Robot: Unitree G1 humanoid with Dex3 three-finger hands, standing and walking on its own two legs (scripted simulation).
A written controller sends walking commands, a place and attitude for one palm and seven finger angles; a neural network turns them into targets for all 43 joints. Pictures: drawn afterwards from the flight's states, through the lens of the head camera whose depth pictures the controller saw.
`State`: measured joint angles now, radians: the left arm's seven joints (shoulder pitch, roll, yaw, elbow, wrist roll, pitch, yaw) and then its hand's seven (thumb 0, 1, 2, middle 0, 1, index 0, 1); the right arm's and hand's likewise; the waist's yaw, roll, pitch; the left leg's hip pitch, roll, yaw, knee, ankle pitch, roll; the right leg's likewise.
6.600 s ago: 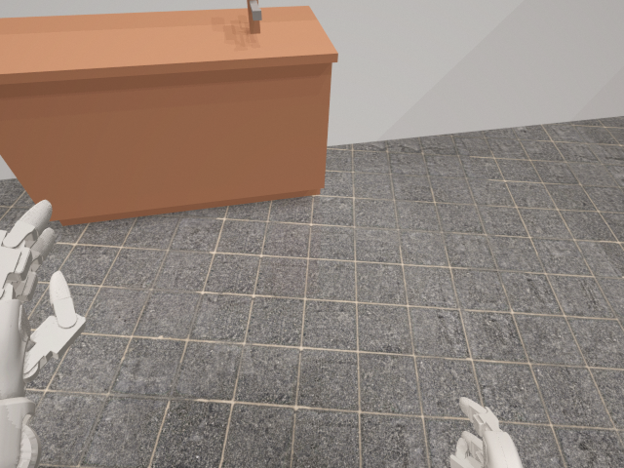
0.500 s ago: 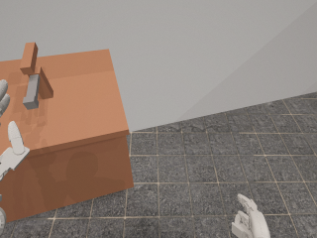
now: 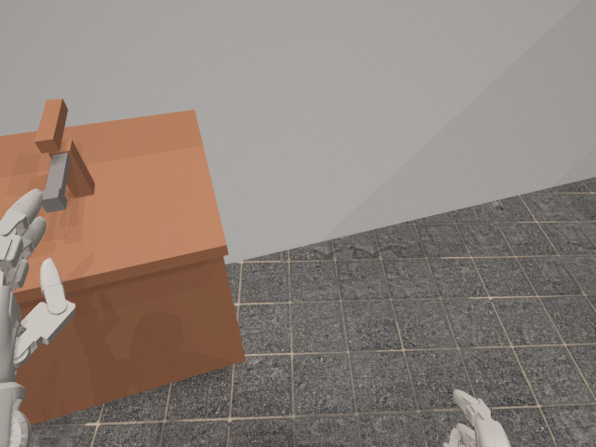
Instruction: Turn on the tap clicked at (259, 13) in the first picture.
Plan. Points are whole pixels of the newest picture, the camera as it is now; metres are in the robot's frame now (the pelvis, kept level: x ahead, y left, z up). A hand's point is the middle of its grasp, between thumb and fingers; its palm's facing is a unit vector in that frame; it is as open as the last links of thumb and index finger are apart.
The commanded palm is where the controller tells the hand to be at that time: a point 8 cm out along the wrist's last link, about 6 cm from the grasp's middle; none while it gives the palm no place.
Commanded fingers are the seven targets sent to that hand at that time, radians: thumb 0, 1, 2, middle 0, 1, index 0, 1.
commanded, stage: come to a stop and stand still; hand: left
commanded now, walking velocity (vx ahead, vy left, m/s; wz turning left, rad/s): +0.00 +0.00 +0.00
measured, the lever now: (53, 200) +0.45 +0.43 +0.05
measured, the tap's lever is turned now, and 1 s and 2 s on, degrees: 0 0 0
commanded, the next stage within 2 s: look again from close up in 0.34 s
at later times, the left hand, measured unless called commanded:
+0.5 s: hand (22, 290) +0.21 +0.28 +0.18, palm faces +0.43 -0.77 -0.48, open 7.4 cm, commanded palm +0.14 +0.29 +0.18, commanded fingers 0.00 0.90 0.90 -0.20 -0.30 -0.20 -0.30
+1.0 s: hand (22, 258) +0.26 +0.31 +0.17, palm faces +0.40 -0.87 -0.30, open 7.4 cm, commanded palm +0.20 +0.34 +0.18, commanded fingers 0.00 0.90 0.90 -0.20 -0.30 -0.20 -0.30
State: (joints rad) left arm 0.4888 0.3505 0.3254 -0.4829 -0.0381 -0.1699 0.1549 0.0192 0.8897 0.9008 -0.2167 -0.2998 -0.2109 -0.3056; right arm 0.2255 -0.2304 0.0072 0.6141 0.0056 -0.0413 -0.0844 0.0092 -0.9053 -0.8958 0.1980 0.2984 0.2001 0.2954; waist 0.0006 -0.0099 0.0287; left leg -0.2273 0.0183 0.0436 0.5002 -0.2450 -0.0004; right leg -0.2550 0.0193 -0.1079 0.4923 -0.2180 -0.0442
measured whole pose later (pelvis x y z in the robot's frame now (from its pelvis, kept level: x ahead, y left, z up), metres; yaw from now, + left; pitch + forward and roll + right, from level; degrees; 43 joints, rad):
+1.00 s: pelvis +0.04 +0.07 +0.00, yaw +0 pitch +0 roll -2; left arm 0.37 0.34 0.35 -0.45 -0.04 -0.26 0.10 0.02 0.89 0.90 -0.21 -0.30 -0.21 -0.31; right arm 0.20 -0.18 0.03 0.57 -0.01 -0.16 0.00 0.01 -0.90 -0.90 0.20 0.30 0.20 0.30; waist 0.03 -0.04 0.03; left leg -0.22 -0.05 0.05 0.51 -0.31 0.09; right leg -0.23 -0.03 -0.06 0.47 -0.24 0.02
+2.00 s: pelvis +0.07 +0.14 -0.01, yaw +1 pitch -6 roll +0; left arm 0.01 0.43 0.42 -0.27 -0.02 -0.25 0.09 0.02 0.89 0.90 -0.22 -0.30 -0.21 -0.31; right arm 0.17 -0.20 0.01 0.65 0.01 -0.16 -0.03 0.01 -0.91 -0.90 0.20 0.30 0.20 0.30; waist 0.10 -0.08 0.11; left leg -0.28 0.01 0.00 0.60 -0.26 0.00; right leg -0.31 -0.01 -0.10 0.52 -0.12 -0.04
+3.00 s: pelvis +0.10 +0.19 +0.00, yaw +3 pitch -3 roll -1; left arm 0.39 0.35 0.39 -0.40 0.00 -0.23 0.09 0.02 0.89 0.90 -0.22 -0.30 -0.21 -0.31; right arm 0.26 -0.19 0.02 0.61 0.01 -0.15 0.00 0.01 -0.90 -0.90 0.20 0.30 0.20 0.30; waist 0.02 0.00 0.05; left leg -0.26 0.00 0.08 0.53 -0.23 0.05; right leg -0.23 0.02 0.00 0.46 -0.17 -0.01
